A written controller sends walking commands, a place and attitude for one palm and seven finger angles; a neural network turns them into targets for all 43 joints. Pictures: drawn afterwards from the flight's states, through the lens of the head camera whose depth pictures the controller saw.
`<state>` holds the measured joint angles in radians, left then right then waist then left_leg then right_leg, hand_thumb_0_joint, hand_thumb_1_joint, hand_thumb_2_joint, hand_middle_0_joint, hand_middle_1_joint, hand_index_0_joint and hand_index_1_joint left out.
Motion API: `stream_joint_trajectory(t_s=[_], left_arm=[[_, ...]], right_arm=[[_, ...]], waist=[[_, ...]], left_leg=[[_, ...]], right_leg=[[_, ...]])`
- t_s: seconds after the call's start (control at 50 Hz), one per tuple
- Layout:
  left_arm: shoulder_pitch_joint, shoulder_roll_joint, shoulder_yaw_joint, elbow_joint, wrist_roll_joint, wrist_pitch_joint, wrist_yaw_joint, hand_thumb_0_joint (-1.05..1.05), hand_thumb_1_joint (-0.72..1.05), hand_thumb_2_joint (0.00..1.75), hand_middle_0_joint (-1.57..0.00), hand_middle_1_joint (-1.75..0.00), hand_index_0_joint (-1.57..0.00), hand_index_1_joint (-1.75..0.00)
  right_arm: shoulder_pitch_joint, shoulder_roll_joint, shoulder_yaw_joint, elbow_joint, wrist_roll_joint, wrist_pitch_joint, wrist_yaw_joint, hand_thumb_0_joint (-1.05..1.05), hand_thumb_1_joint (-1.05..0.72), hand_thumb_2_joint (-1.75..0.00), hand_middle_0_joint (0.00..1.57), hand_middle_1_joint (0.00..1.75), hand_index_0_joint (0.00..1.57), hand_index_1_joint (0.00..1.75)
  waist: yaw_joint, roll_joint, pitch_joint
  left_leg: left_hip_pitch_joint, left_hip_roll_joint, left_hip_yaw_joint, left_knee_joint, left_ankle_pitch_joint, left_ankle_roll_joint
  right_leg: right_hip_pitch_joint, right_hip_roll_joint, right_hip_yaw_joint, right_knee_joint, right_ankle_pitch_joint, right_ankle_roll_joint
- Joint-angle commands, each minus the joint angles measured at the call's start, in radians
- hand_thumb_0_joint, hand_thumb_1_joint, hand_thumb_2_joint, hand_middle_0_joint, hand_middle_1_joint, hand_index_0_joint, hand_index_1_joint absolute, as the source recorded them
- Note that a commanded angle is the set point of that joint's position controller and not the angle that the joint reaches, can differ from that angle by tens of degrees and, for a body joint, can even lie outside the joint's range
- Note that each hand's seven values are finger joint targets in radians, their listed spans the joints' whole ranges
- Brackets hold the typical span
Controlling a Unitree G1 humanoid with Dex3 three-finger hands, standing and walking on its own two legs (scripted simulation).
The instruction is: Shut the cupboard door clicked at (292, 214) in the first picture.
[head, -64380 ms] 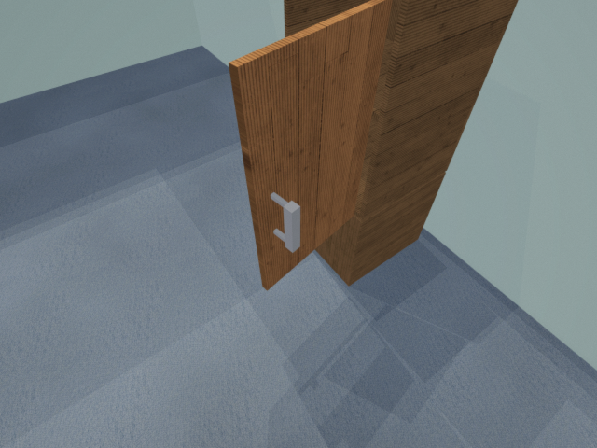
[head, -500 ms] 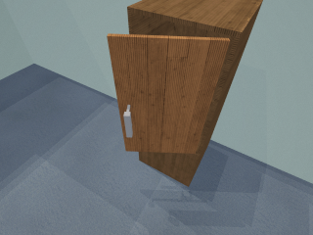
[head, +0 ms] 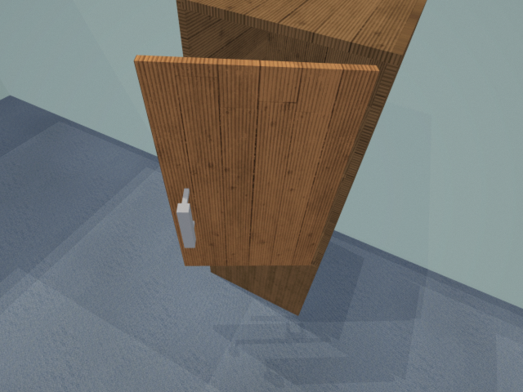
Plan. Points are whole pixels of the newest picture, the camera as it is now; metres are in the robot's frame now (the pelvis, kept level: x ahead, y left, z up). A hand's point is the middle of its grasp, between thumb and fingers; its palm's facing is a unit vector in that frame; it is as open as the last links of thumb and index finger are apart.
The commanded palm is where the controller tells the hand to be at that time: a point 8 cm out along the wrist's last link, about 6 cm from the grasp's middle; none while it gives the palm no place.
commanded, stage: come to a stop and stand still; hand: left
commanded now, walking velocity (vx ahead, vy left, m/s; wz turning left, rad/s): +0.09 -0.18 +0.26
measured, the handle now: (188, 218) +0.46 +0.17 -0.08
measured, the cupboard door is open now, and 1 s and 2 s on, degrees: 29 29 29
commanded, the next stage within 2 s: look again from close up in 1.50 s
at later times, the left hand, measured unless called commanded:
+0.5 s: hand out of the picture +0.09 +0.16 -0.17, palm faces +0.10 -0.98 -0.19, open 7.3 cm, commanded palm none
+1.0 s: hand out of the picture +0.04 +0.14 -0.15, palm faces +0.04 -0.97 -0.23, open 7.4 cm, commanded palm none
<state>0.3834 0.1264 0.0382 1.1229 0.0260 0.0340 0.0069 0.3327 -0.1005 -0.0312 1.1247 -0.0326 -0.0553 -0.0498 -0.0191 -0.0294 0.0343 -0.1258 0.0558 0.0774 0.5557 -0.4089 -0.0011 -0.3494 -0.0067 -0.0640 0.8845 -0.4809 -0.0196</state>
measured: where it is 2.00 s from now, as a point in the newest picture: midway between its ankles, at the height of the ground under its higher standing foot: outside the picture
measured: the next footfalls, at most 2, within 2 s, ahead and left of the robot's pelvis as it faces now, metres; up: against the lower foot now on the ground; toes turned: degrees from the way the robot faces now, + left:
right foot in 0.14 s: +0.12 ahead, -0.14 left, +0.00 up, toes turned +1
left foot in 0.32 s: +0.05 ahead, +0.08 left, +0.00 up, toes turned +5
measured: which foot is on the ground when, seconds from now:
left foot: down 0.00-0.14, up 0.16-0.30, down 0.32-1.00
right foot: up 0.00-0.12, down 0.14-1.00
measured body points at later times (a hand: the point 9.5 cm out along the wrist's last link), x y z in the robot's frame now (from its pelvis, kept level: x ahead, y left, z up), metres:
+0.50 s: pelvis +0.03 -0.02 +0.00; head +0.04 +0.00 +0.45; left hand +0.09 +0.21 -0.15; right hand +0.08 -0.25 -0.15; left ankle +0.01 +0.07 -0.73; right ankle +0.08 -0.15 -0.73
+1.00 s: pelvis +0.05 -0.03 +0.01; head +0.07 -0.06 +0.46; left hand +0.04 +0.20 -0.14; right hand +0.07 -0.26 -0.16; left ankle +0.01 +0.07 -0.73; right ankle +0.08 -0.15 -0.73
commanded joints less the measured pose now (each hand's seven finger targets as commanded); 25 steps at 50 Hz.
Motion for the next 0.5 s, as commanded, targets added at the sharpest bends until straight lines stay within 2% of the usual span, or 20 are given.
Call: stream_joint_trajectory(t_s=[0.0, 0.04, 0.06, 0.08, 0.1, 0.12, 0.14, 0.16, 0.18, 0.2, 0.22, 0.28, 0.3, 0.32, 0.34, 0.36, 0.4, 0.44, 0.46, 0.48], left_arm=[[-0.112, 0.033, 0.021, -0.139, -0.004, -0.037, -0.023, 0.0, 0.9, 0.9, -0.2, -0.3, -0.2, -0.3], [-0.029, 0.023, 0.023, -0.111, -0.005, -0.035, -0.021, 0.0, 0.9, 0.9, -0.2, -0.3, -0.2, -0.3], [0.04, 0.038, 0.025, -0.086, -0.005, -0.041, -0.015, 0.0, 0.9, 0.9, -0.2, -0.3, -0.2, -0.3], [0.095, 0.081, 0.031, -0.063, -0.005, -0.05, -0.002, 0.0, 0.9, 0.9, -0.2, -0.3, -0.2, -0.3], [0.111, 0.153, 0.04, -0.057, -0.005, -0.063, 0.015, 0.0, 0.9, 0.9, -0.2, -0.3, -0.2, -0.3], [0.109, 0.194, 0.039, -0.056, -0.013, -0.067, 0.023, 0.0, 0.9, 0.9, -0.2, -0.3, -0.2, -0.3], [0.041, 0.219, 0.038, -0.073, -0.008, -0.072, 0.028, 0.0, 0.9, 0.9, -0.2, -0.3, -0.2, -0.3], [-0.038, 0.227, 0.039, -0.092, -0.005, -0.072, 0.032, 0.0, 0.9, 0.9, -0.2, -0.3, -0.2, -0.3], [-0.107, 0.217, 0.036, -0.11, -0.002, -0.068, 0.037, 0.0, 0.9, 0.9, -0.2, -0.3, -0.2, -0.3], [-0.138, 0.174, 0.029, -0.119, 0.0, -0.055, 0.044, 0.0, 0.9, 0.9, -0.2, -0.3, -0.2, -0.3], [-0.153, 0.172, 0.026, -0.13, 0.0, -0.046, 0.046, 0.0, 0.9, 0.9, -0.2, -0.3, -0.2, -0.3], [-0.189, 0.18, 0.031, -0.147, -0.01, -0.028, 0.042, 0.0, 0.9, 0.9, -0.2, -0.3, -0.2, -0.3], [-0.192, 0.166, 0.029, -0.154, -0.012, -0.02, 0.039, 0.0, 0.9, 0.9, -0.2, -0.3, -0.2, -0.3], [-0.19, 0.138, 0.028, -0.171, -0.012, -0.01, 0.036, 0.0, 0.9, 0.9, -0.2, -0.3, -0.2, -0.3], [-0.212, 0.114, 0.021, -0.177, -0.009, -0.004, 0.036, 0.0, 0.9, 0.9, -0.2, -0.3, -0.2, -0.3], [-0.194, 0.102, 0.018, -0.168, -0.007, -0.004, 0.036, 0.0, 0.9, 0.9, -0.2, -0.3, -0.2, -0.3], [-0.136, 0.101, 0.011, -0.144, -0.004, -0.009, 0.033, 0.0, 0.9, 0.9, -0.2, -0.3, -0.2, -0.3], [-0.122, 0.107, 0.009, -0.134, -0.002, -0.017, 0.033, 0.0, 0.9, 0.9, -0.2, -0.3, -0.2, -0.3], [-0.03, 0.155, -0.002, -0.103, -0.011, -0.027, 0.073, 0.0, 0.9, 0.9, -0.2, -0.3, -0.2, -0.3], [-0.103, 0.193, 0.002, -0.148, -0.009, -0.039, 0.062, 0.0, 0.9, 0.9, -0.2, -0.3, -0.2, -0.3]], right_arm=[[0.093, -0.197, -0.035, -0.001, -0.008, 0.002, -0.017, 0.0, -0.9, -0.9, 0.2, 0.3, 0.2, 0.3], [0.033, -0.2, -0.038, -0.019, -0.002, 0.011, -0.016, 0.0, -0.9, -0.9, 0.2, 0.3, 0.2, 0.3], [0.042, -0.195, -0.036, -0.016, 0.003, 0.016, -0.012, 0.0, -0.9, -0.9, 0.2, 0.3, 0.2, 0.3], [0.071, -0.168, -0.033, -0.012, 0.011, 0.021, -0.005, 0.0, -0.9, -0.9, 0.2, 0.3, 0.2, 0.3], [0.107, -0.103, -0.021, -0.017, 0.018, 0.025, 0.004, 0.0, -0.9, -0.9, 0.2, 0.3, 0.2, 0.3], [0.113, -0.078, -0.019, -0.03, 0.028, 0.037, 0.0, 0.0, -0.9, -0.9, 0.2, 0.3, 0.2, 0.3], [0.059, -0.098, -0.026, -0.041, 0.032, 0.048, -0.003, 0.0, -0.9, -0.9, 0.2, 0.3, 0.2, 0.3], [0.039, -0.112, -0.031, -0.043, 0.033, 0.054, -0.002, 0.0, -0.9, -0.9, 0.2, 0.3, 0.2, 0.3], [0.041, -0.117, -0.034, -0.037, 0.034, 0.057, 0.0, 0.0, -0.9, -0.9, 0.2, 0.3, 0.2, 0.3], [0.064, -0.069, -0.027, -0.022, 0.034, 0.062, 0.002, 0.0, -0.9, -0.9, 0.2, 0.3, 0.2, 0.3], [0.087, -0.051, -0.021, -0.013, 0.032, 0.066, 0.006, 0.0, -0.9, -0.9, 0.2, 0.3, 0.2, 0.3], [0.12, -0.067, -0.024, -0.013, 0.024, 0.071, 0.015, 0.0, -0.9, -0.9, 0.2, 0.3, 0.2, 0.3], [0.114, -0.084, -0.028, -0.019, 0.021, 0.067, 0.018, 0.0, -0.9, -0.9, 0.2, 0.3, 0.2, 0.3], [0.079, -0.124, -0.032, -0.045, 0.015, 0.062, 0.021, 0.0, -0.9, -0.9, 0.2, 0.3, 0.2, 0.3], [0.013, -0.142, -0.03, -0.067, 0.01, 0.054, 0.023, 0.0, -0.9, -0.9, 0.2, 0.3, 0.2, 0.3], [-0.053, -0.148, -0.025, -0.087, 0.009, 0.05, 0.021, 0.0, -0.9, -0.9, 0.2, 0.3, 0.2, 0.3], [-0.091, -0.153, -0.026, -0.104, 0.012, 0.043, 0.017, 0.0, -0.9, -0.9, 0.2, 0.3, 0.2, 0.3], [-0.083, -0.149, -0.029, -0.109, 0.014, 0.046, 0.02, 0.0, -0.9, -0.9, 0.2, 0.3, 0.2, 0.3], [-0.138, -0.204, -0.028, -0.181, 0.036, 0.03, 0.021, 0.0, -0.9, -0.9, 0.2, 0.3, 0.2, 0.3], [-0.053, -0.162, -0.022, -0.191, 0.022, 0.038, 0.028, 0.0, -0.9, -0.9, 0.2, 0.3, 0.2, 0.3]], waist=[[-0.007, 0.19, 0.122], [0.038, 0.188, 0.07], [0.065, 0.13, 0.022], [0.085, 0.054, -0.014], [0.08, -0.129, -0.077], [0.061, -0.164, -0.113], [0.055, -0.148, -0.061], [0.039, -0.186, -0.02], [0.022, -0.173, -0.006], [0.009, -0.116, -0.011], [-0.001, -0.097, -0.027], [-0.015, -0.116, -0.027], [-0.01, -0.049, -0.023], [0.007, 0.071, 0.011], [0.021, 0.208, 0.051], [0.046, 0.211, 0.052], [0.065, 0.154, 0.003], [0.05, 0.093, -0.031], [0.058, 0.136, -0.073], [0.009, 0.177, -0.144]], left_leg=[[-0.037, 0.259, -0.224, -0.246, 0.557, 0.16], [-0.122, 0.195, -0.15, -0.186, 0.497, 0.115], [-0.125, 0.146, -0.113, -0.1, 0.494, 0.086], [-0.166, 0.095, -0.075, 0.006, 0.413, 0.046], [-0.262, 0.01, -0.015, 0.15, 0.157, 0.0], [-0.231, -0.02, -0.022, 0.274, -0.162, -0.012], [-0.22, 0.003, -0.06, 0.321, -0.212, -0.007], [-0.227, 0.019, -0.071, 0.34, -0.206, -0.005], [-0.215, 0.028, -0.079, 0.322, -0.178, -0.006], [-0.193, 0.021, -0.06, 0.257, -0.143, -0.013], [-0.163, 0.012, -0.037, 0.195, -0.093, -0.019], [-0.042, 0.002, 0.01, -0.02, 0.134, -0.025], [-0.004, 0.021, -0.014, -0.091, 0.217, -0.012], [-0.068, 0.096, -0.108, -0.148, 0.296, 0.024], [-0.19, 0.151, -0.166, -0.239, 0.393, 0.061], [-0.239, 0.165, -0.169, -0.253, 0.44, 0.084], [-0.18, 0.132, -0.123, -0.217, 0.462, 0.073], [-0.128, 0.1, -0.087, -0.191, 0.375, 0.046], [-0.07, 0.111, -0.05, -0.016, 0.528, 0.013], [-0.087, 0.066, -0.067, -0.09, 0.303, 0.003]], right_leg=[[-0.135, -0.08, -0.003, -0.105, 0.081, 0.012], [0.089, -0.041, -0.054, -0.274, 0.251, 0.015], [0.204, -0.016, -0.077, -0.368, 0.35, 0.017], [0.325, -0.065, -0.017, -0.421, 0.444, 0.008], [0.433, -0.247, 0.175, -0.461, 0.683, -0.056], [0.383, -0.38, 0.253, -0.515, 0.883, -0.136], [0.288, -0.372, 0.239, -0.512, 0.97, -0.173], [0.228, -0.365, 0.226, -0.506, 0.987, -0.192], [0.194, -0.351, 0.188, -0.487, 0.978, -0.198], [0.174, -0.339, 0.15, -0.471, 0.95, -0.192], [0.157, -0.326, 0.13, -0.464, 0.892, -0.174], [0.066, -0.284, 0.107, -0.452, 0.617, -0.109], [0.026, -0.239, 0.081, -0.423, 0.498, -0.076], [0.011, -0.165, 0.038, -0.396, 0.365, -0.026], [0.101, -0.095, -0.018, -0.34, 0.285, 0.024], [0.173, -0.077, -0.021, -0.307, 0.251, 0.033], [0.203, -0.091, -0.003, -0.35, 0.308, 0.027], [0.195, -0.11, 0.019, -0.409, 0.389, 0.022], [0.153, -0.171, 0.09, -0.364, 0.636, -0.013], [0.162, -0.175, 0.084, -0.35, 0.408, -0.045]])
